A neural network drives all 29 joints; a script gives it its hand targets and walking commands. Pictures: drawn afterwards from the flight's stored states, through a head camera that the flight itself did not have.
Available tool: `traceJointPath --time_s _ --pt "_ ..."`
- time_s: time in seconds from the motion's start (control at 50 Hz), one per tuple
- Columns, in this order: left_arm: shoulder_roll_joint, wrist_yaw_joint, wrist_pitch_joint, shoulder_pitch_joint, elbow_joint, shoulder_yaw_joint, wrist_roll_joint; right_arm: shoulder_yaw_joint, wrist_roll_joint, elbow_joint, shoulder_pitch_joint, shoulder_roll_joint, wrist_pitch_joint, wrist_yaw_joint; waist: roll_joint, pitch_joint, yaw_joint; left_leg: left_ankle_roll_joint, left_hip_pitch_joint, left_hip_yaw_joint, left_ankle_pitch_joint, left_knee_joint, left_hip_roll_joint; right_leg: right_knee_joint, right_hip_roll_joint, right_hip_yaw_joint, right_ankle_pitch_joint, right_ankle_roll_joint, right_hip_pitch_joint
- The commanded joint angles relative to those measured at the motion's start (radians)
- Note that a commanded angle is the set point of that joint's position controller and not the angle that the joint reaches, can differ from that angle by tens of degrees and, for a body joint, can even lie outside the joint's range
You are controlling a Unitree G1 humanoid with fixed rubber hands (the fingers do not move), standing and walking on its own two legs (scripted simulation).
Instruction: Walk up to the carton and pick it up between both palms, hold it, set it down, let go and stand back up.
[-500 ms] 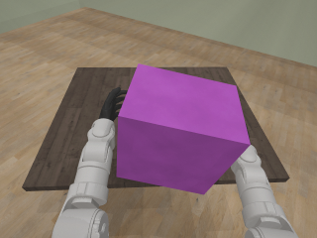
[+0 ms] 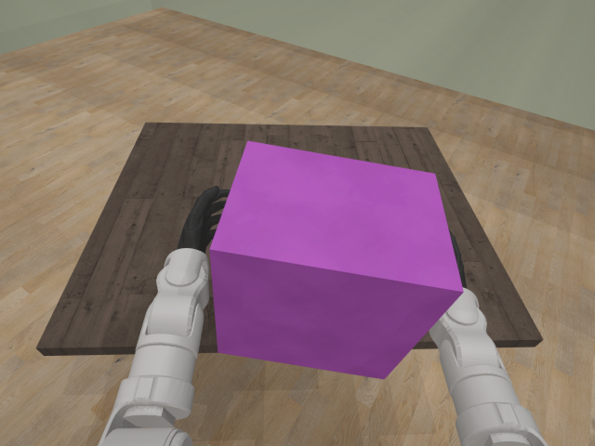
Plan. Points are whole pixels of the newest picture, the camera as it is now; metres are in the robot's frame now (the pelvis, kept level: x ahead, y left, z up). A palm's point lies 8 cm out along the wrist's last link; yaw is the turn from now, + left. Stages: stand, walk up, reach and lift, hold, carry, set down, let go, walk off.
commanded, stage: set down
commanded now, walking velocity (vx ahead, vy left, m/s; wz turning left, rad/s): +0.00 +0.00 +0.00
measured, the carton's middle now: (320, 268) +0.35 -0.04 +0.06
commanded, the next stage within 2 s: none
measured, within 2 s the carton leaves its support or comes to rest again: rests again in 0.08 s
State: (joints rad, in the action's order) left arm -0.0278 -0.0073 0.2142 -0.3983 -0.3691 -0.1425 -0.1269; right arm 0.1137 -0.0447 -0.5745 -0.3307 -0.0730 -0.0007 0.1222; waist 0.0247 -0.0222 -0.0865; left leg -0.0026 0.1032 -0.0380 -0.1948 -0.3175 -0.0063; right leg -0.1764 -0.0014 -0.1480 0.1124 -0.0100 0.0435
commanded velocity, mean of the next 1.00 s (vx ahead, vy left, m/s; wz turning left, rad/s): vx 0.00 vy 0.00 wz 0.00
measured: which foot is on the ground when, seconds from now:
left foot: down 0.00-1.00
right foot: down 0.00-1.00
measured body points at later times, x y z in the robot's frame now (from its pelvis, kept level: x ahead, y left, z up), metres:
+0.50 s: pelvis -0.02 +0.00 -0.01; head -0.03 +0.02 +0.44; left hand +0.39 +0.16 +0.10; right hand +0.34 -0.26 +0.10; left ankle -0.01 +0.11 -0.75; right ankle -0.01 -0.11 -0.75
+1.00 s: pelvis -0.04 +0.00 -0.01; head -0.05 +0.00 +0.44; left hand +0.39 +0.17 +0.13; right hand +0.34 -0.27 +0.13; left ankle -0.02 +0.11 -0.75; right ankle -0.01 -0.11 -0.75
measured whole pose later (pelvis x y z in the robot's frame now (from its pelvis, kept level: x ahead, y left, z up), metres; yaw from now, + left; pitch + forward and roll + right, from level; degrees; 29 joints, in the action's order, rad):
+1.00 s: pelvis -0.04 +0.00 -0.01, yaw -5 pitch +7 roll +0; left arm -0.35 -0.06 0.22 -0.63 -0.68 0.00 0.35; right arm 0.01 -0.34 -0.73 -0.67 -0.32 0.21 0.10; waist -0.01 -0.17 -0.03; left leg -0.01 0.33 0.05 -0.17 -0.38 -0.03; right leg -0.32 0.01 -0.06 0.09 -0.02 0.34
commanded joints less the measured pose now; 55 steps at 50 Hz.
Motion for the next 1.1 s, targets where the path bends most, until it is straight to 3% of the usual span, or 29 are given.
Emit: traceJointPath --time_s 0.0,0.06,0.12,0.22,0.32,0.36,0.42,0.48,0.54,0.7,0.84,1.02,1.08 --pt "0.159 0.058 -0.031 -0.351 0.121 0.273 0.068 -0.185 -0.044 0.254 -0.471 0.032 -0.098 -0.067 -0.028 -0.328 -0.024 0.051 0.0 -0.002 0.283 0.018 0.024 -0.081 0.026 0.083 -0.379 -0.002 -0.215" --pt "-0.11 -0.024 -0.034 -0.275 0.151 0.164 0.123 -0.09 -0.126 0.246 -0.384 -0.253 -0.088 0.003 -0.016 -0.338 -0.001 0.055 -0.004 0.01 0.325 -0.006 0.025 -0.122 0.04 0.096 -0.408 0.0 -0.18" --pt "-0.159 -0.076 0.0 -0.286 0.218 0.166 0.213 -0.109 -0.222 0.254 -0.391 -0.298 -0.035 0.029 -0.033 -0.361 0.015 0.063 -0.017 0.007 0.414 -0.05 0.019 -0.148 0.056 0.104 -0.419 -0.003 -0.115" --pt "-0.212 -0.113 0.021 -0.331 0.23 0.161 0.286 -0.103 -0.271 0.17 -0.421 -0.342 0.04 0.011 -0.082 -0.397 0.032 0.075 -0.034 0.015 0.461 -0.086 0.004 -0.146 0.057 0.117 -0.345 -0.018 -0.001" --pt "-0.31 -0.139 -0.056 -0.431 0.234 0.12 0.339 -0.067 -0.282 0.222 -0.541 -0.4 0.005 -0.012 -0.088 -0.596 0.064 0.052 -0.028 0.033 0.468 -0.103 0.007 -0.179 0.059 0.128 -0.396 -0.005 0.008" --pt "-0.339 -0.139 -0.077 -0.483 0.196 0.112 0.355 -0.065 -0.288 0.181 -0.586 -0.412 0.0 -0.017 -0.097 -0.635 0.068 0.041 -0.004 0.038 0.46 -0.105 0.006 -0.188 0.059 0.133 -0.411 0.0 0.01" --pt "-0.35 -0.113 -0.074 -0.519 0.037 0.108 0.375 -0.087 -0.303 0.042 -0.633 -0.406 0.025 -0.019 -0.089 -0.564 0.066 0.023 0.06 0.046 0.359 -0.094 0.006 -0.179 0.045 0.148 -0.343 0.002 0.016" --pt "-0.372 -0.09 -0.057 -0.54 -0.129 0.1 0.404 -0.106 -0.31 -0.062 -0.688 -0.403 0.059 -0.011 -0.037 -0.467 0.068 -0.001 0.125 0.042 0.236 -0.056 -0.002 -0.166 0.026 0.158 -0.25 0.007 0.009" --pt "-0.41 -0.08 -0.068 -0.597 -0.233 0.093 0.43 -0.1 -0.301 -0.082 -0.753 -0.398 0.069 -0.009 -0.013 -0.46 0.067 -0.017 0.156 0.041 0.155 -0.035 -0.005 -0.159 0.019 0.158 -0.173 0.008 0.012" --pt "-0.483 -0.07 -0.158 -0.744 -0.354 0.147 0.512 -0.097 -0.294 -0.117 -0.879 -0.417 0.062 -0.031 -0.017 -0.51 0.062 -0.029 0.185 0.046 0.09 -0.036 -0.013 -0.173 0.012 0.154 -0.094 -0.001 0.079" --pt "-0.53 -0.061 -0.154 -0.767 -0.235 0.115 0.502 -0.083 -0.295 -0.016 -0.896 -0.437 0.085 -0.035 -0.016 -0.684 0.067 -0.032 0.158 0.049 0.223 -0.04 -0.004 -0.196 0.026 0.159 -0.261 -0.005 -0.026" --pt "-0.556 -0.042 0.126 -0.674 0.055 0.03 0.453 -0.003 -0.284 0.18 -0.846 -0.468 0.269 -0.007 -0.023 -0.567 0.041 -0.038 0.112 0.036 0.223 0.006 0.0 -0.134 0.026 0.165 -0.287 -0.031 -0.109" --pt "-0.553 -0.031 0.209 -0.656 0.114 0.012 0.439 0.016 -0.29 0.199 -0.823 -0.473 0.327 -0.01 -0.052 -0.497 0.03 -0.04 0.125 0.034 0.178 0.025 0.003 -0.123 0.017 0.167 -0.247 -0.04 -0.126"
